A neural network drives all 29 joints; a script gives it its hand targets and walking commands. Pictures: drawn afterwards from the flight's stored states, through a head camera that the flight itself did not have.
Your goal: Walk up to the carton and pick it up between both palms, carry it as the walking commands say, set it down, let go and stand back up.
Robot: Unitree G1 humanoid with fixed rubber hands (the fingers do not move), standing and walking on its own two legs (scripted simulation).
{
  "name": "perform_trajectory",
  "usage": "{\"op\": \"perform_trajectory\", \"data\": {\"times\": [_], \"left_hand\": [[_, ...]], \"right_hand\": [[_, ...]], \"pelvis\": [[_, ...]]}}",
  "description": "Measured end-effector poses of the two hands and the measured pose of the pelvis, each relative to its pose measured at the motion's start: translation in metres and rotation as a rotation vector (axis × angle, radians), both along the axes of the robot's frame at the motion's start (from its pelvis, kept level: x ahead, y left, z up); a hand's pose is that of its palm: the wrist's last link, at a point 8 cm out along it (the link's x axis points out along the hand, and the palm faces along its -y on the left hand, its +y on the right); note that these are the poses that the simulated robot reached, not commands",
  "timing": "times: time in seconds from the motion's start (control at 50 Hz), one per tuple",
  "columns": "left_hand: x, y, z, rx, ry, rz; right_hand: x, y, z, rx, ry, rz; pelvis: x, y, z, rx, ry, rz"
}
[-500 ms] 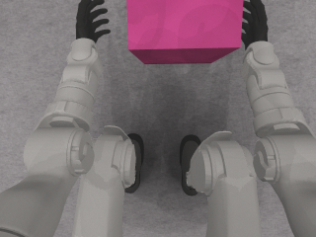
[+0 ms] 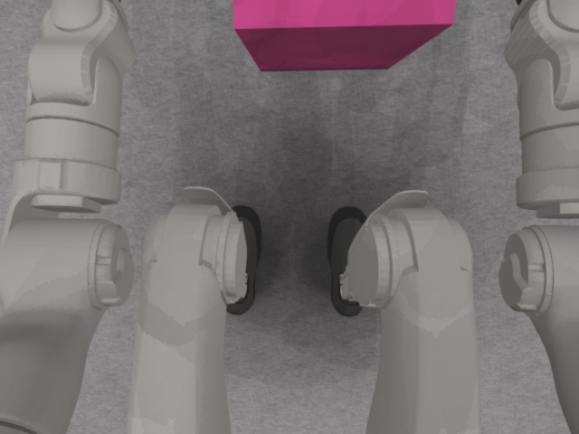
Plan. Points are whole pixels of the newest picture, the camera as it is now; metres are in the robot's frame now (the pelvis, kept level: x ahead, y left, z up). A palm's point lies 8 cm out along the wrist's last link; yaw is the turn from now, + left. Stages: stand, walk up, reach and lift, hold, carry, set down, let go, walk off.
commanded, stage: set down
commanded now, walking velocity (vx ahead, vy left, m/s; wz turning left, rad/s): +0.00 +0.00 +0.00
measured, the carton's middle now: out of the picture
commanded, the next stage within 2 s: let go in 1.06 s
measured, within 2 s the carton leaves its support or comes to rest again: neither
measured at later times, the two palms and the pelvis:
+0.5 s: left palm out of the picture +0.55 +0.17 +0.03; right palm out of the picture +0.54 -0.22 +0.02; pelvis +0.00 +0.00 +0.12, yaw +0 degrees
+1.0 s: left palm out of the picture +0.54 +0.18 +0.14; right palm out of the picture +0.53 -0.22 +0.15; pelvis -0.01 +0.01 +0.22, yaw -2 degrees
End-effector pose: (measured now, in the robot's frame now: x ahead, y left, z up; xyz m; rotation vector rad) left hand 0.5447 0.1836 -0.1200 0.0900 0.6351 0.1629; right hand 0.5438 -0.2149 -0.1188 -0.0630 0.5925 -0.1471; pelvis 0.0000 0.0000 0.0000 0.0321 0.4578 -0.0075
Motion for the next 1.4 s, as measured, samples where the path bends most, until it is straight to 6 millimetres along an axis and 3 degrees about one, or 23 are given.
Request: {"op": "perform_trajectory", "data": {"times": [0.1,0.22,0.28,0.52,0.74,0.9,1.04,1.14,1.22,1.4], "left_hand": [[0.001,0.000,0.030,-0.004,-0.008,0.004],[-0.001,-0.001,0.046,0.000,0.030,0.002],[0.000,-0.003,0.064,0.010,0.016,-0.008],[0.004,-0.012,0.153,0.017,0.001,-0.042],[-0.004,-0.011,0.208,0.013,0.014,-0.052],[-0.008,-0.009,0.256,0.008,0.014,-0.055],[-0.010,-0.003,0.265,0.002,0.055,-0.035],[-0.016,0.002,0.261,0.004,0.064,-0.034],[-0.043,0.014,0.261,0.030,0.104,-0.039],[-0.141,0.046,0.312,0.066,0.192,-0.069]], "right_hand": [[0.007,-0.001,0.040,0.001,-0.028,0.014],[-0.003,-0.003,0.043,0.017,0.053,0.022],[-0.010,-0.005,0.051,0.009,0.073,0.024],[0.001,-0.006,0.147,0.022,0.023,0.039],[-0.012,-0.009,0.200,0.018,0.047,0.032],[-0.011,-0.006,0.258,0.025,0.021,0.036],[-0.013,-0.010,0.264,0.023,0.098,0.030],[-0.033,-0.015,0.247,0.005,0.153,0.029],[-0.066,-0.017,0.243,-0.031,0.185,0.037],[-0.156,-0.025,0.298,-0.063,0.220,0.066]], "pelvis": [[-0.004,0.003,0.013,-0.007,-0.031,-0.002],[-0.002,0.003,0.040,-0.004,-0.014,-0.004],[0.000,0.002,0.056,0.000,-0.004,-0.006],[0.005,-0.002,0.124,0.013,-0.030,-0.015],[0.000,0.001,0.174,0.010,-0.055,-0.022],[-0.005,0.006,0.207,0.004,-0.090,-0.027],[-0.004,0.008,0.230,-0.003,-0.057,-0.027],[0.000,0.009,0.244,-0.007,-0.084,-0.028],[0.007,0.009,0.253,-0.008,-0.099,-0.029],[0.017,0.009,0.282,-0.013,-0.266,-0.038]]}}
